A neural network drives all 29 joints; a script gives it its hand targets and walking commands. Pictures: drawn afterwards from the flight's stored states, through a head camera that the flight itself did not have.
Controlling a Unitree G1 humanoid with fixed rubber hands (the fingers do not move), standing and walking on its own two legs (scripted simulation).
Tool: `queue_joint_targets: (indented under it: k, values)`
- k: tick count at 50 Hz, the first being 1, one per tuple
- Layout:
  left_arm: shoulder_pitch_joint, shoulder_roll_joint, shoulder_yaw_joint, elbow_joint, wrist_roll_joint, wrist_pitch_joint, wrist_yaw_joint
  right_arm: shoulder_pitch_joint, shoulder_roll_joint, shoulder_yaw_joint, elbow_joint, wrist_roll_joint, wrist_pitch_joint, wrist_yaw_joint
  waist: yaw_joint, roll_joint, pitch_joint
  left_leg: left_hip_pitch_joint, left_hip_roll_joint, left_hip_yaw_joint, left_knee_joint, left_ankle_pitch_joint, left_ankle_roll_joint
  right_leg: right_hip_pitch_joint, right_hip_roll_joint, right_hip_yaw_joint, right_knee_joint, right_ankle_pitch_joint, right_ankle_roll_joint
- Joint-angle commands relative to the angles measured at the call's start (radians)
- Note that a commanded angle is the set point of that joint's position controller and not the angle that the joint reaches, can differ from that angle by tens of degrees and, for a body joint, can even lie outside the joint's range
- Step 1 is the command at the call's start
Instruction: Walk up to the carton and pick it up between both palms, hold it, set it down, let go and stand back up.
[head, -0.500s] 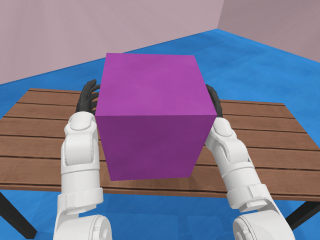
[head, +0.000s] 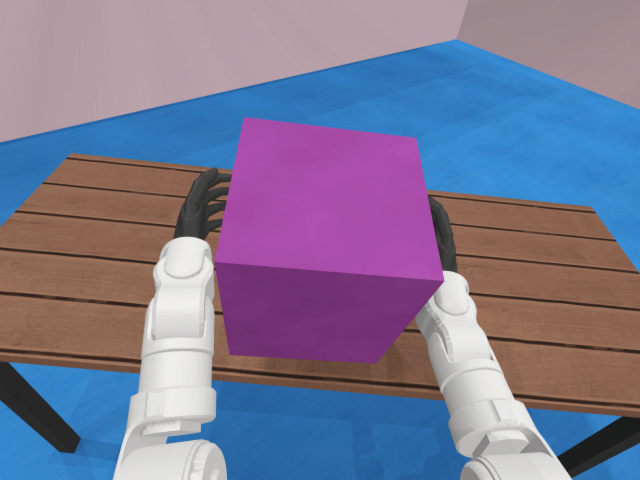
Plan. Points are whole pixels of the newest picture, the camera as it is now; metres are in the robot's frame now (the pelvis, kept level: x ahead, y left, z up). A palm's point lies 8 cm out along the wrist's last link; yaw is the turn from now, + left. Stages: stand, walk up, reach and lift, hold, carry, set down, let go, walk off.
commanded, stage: set down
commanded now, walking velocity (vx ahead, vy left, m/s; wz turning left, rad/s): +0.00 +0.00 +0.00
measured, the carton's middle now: (316, 253) +0.38 +0.00 +0.11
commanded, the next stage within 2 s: none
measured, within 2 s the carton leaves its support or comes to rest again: neither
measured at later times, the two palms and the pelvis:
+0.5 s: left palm (200, 237) +0.39 +0.15 +0.12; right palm (431, 263) +0.36 -0.15 +0.11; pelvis +0.00 +0.00 +0.00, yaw +0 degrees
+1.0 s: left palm (210, 242) +0.41 +0.14 +0.09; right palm (427, 268) +0.37 -0.15 +0.08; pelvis +0.01 +0.00 +0.00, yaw -2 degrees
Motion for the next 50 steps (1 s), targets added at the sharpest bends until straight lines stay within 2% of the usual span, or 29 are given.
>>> queue_joint_targets:
  k: [1,13,22,30,38,50]
  values:
    - [-0.488,-0.503,-0.482,-0.06,-0.098,-0.053,-0.124,-0.771,0.409,0.396,-0.3,0.002,-0.11,0.111,-0.014,0.093,-0.476,0.1,-0.039,0.123,0.011,0.419,-0.037,0.146,0.045,-0.096,0.034,0.344,0.023]
    - [-0.478,-0.501,-0.437,0.012,-0.078,-0.077,-0.125,-0.729,0.408,0.353,-0.232,-0.014,-0.106,0.112,-0.01,0.104,-0.446,0.075,-0.042,0.126,0.001,0.389,-0.047,0.134,0.043,-0.095,0.031,0.353,0.027]
    - [-0.543,-0.523,-0.401,0.136,-0.076,-0.146,-0.119,-0.759,0.422,0.27,-0.147,-0.082,-0.14,0.129,-0.009,0.101,-0.46,0.069,-0.034,0.134,-0.01,0.358,-0.054,0.098,0.043,-0.101,0.019,0.31,0.023]
    - [-0.599,-0.537,-0.335,0.275,-0.055,-0.211,-0.114,-0.795,0.443,0.187,-0.047,-0.147,-0.172,0.149,0.01,0.097,-0.481,0.046,-0.03,0.151,-0.024,0.33,-0.052,0.085,0.04,-0.1,0.009,0.284,0.021]
    - [-0.637,-0.533,-0.267,0.374,-0.028,-0.268,-0.113,-0.809,0.47,0.119,0.025,-0.208,-0.198,0.165,0.028,0.093,-0.506,0.015,-0.03,0.171,-0.032,0.329,-0.047,0.102,0.035,-0.093,0.01,0.309,0.023]
    - [-0.67,-0.53,-0.218,0.462,-0.009,-0.343,-0.112,-0.798,0.507,0.043,0.098,-0.289,-0.235,0.176,0.028,0.097,-0.554,-0.01,-0.026,0.182,-0.024,0.374,-0.051,0.112,0.033,-0.09,0.021,0.37,0.022]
